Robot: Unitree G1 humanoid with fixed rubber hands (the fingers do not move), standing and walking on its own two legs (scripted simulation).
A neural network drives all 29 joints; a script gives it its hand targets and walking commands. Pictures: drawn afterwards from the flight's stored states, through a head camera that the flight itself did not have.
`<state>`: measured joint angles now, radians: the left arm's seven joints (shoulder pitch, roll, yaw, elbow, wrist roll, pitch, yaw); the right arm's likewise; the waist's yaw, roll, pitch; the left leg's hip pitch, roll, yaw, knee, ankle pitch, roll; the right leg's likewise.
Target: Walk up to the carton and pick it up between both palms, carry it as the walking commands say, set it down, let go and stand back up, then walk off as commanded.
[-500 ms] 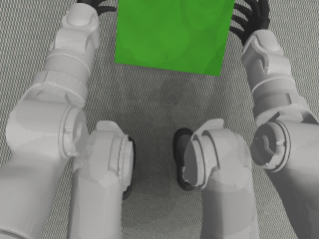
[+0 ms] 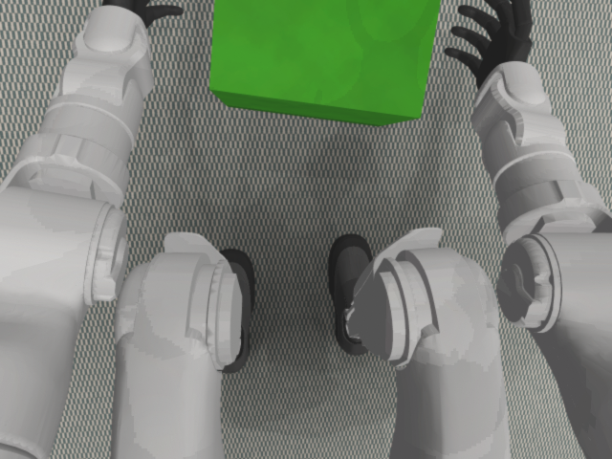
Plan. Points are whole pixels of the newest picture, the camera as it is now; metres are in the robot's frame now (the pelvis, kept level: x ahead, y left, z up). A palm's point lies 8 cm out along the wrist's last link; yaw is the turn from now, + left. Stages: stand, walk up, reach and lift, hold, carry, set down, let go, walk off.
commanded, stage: set down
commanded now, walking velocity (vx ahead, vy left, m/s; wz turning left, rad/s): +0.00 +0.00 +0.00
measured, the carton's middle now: (317, 47) +0.53 -0.03 -0.27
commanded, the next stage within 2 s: let go in 1.62 s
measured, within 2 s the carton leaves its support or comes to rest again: neither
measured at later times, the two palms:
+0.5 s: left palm out of the picture +0.56 +0.17 -0.09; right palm (548, 40) +0.50 -0.21 -0.10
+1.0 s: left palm out of the picture +0.56 +0.18 +0.05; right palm out of the picture +0.50 -0.22 +0.06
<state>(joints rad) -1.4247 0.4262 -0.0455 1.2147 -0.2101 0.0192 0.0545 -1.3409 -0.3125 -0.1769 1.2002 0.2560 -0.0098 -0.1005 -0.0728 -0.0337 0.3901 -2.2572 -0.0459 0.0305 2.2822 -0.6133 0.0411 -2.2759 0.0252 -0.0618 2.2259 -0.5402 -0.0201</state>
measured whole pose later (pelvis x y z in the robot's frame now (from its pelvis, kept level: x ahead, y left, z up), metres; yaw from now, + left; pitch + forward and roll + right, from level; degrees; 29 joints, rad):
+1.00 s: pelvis +0.02 +0.00 +0.16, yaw +0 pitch +45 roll -1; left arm -1.19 0.38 0.14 0.94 -0.07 0.16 0.01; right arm -1.02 -0.20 -0.28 0.75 0.13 0.15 -0.10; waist -0.09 0.00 -0.03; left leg -1.98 -0.06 0.00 1.72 -0.54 0.02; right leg -1.99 0.05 -0.03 1.68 -0.48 -0.02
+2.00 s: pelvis +0.09 -0.01 +0.37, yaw +1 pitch +33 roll +0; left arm -0.42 0.17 0.17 0.56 0.08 0.10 0.03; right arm -0.32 -0.20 -0.19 0.51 -0.02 0.08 0.09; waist -0.06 0.00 -0.07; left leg -1.07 -0.05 -0.04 0.81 -0.31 0.01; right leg -1.09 0.05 0.02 0.79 -0.27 -0.02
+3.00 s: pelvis +0.12 +0.01 +0.42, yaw +0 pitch -4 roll +0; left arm 0.21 0.24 0.03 0.55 0.04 0.08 -0.01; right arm 0.20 -0.26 -0.04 0.50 -0.03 0.14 -0.01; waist 0.00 0.01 0.06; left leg -0.14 -0.04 -0.02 0.53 -0.33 0.04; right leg -0.17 0.05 0.05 0.53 -0.29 -0.02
